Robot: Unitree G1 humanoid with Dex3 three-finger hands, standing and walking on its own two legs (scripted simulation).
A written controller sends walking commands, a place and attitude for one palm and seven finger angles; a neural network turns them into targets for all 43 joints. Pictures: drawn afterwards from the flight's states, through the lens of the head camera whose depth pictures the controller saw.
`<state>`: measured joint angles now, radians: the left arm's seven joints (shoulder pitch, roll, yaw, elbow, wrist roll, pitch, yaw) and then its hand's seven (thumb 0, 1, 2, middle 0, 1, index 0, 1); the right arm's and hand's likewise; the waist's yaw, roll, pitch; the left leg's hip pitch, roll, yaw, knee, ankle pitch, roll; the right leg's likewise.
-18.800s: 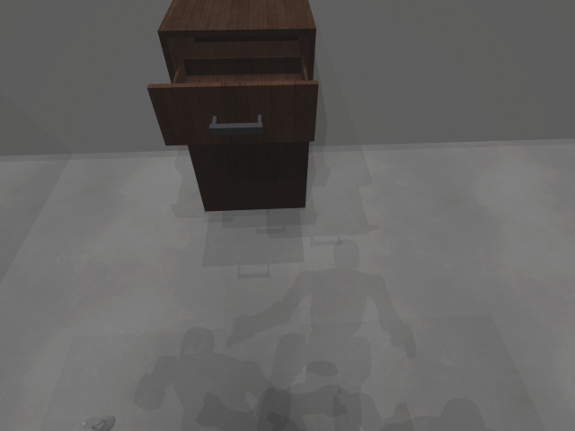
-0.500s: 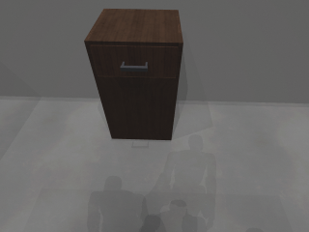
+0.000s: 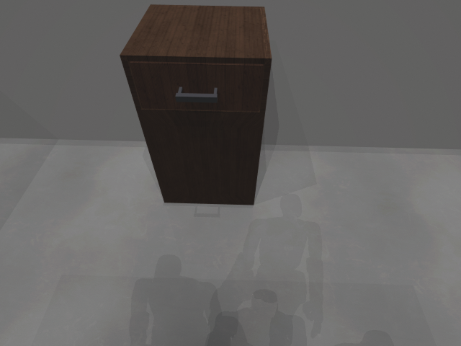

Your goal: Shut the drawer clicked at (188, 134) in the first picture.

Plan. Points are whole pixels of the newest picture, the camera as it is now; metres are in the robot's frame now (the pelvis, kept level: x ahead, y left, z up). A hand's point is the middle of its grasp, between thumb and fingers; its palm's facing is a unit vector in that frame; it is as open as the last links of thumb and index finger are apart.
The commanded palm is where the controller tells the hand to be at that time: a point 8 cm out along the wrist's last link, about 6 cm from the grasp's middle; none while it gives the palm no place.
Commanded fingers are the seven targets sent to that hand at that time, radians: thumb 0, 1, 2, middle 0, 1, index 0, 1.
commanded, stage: look to check the result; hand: left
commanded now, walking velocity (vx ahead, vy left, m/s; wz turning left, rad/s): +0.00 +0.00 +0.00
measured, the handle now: (197, 94) +0.88 +0.16 -0.07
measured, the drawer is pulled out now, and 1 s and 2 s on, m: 0.00 0.00 0.00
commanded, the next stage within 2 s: stand and wait in 0.32 s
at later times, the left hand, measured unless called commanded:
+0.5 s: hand out of the picture +0.02 +0.16 -0.17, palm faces +0.03 -0.98 -0.20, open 7.3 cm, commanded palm none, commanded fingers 0.00 0.90 0.90 -0.20 -0.30 -0.20 -0.30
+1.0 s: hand out of the picture +0.02 +0.16 -0.17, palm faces +0.03 -0.98 -0.21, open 7.3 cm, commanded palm none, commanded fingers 0.00 0.90 0.90 -0.20 -0.30 -0.20 -0.30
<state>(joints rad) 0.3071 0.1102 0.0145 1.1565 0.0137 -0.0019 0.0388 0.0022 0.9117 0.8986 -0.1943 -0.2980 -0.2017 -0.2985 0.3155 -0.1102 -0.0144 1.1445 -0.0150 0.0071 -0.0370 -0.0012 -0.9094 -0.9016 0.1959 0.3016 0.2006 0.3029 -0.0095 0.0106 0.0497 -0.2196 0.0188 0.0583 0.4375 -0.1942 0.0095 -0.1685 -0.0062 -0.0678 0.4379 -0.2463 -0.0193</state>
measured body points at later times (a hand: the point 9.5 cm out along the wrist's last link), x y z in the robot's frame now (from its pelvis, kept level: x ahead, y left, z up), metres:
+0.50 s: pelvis +0.01 -0.01 +0.00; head +0.03 -0.02 +0.45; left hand +0.02 +0.21 -0.16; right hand +0.00 -0.22 -0.16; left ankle +0.03 +0.11 -0.74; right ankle +0.00 -0.11 -0.74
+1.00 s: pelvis +0.02 -0.02 +0.00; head +0.03 -0.03 +0.45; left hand +0.02 +0.21 -0.15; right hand +0.02 -0.24 -0.16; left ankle +0.03 +0.11 -0.74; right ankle +0.00 -0.11 -0.74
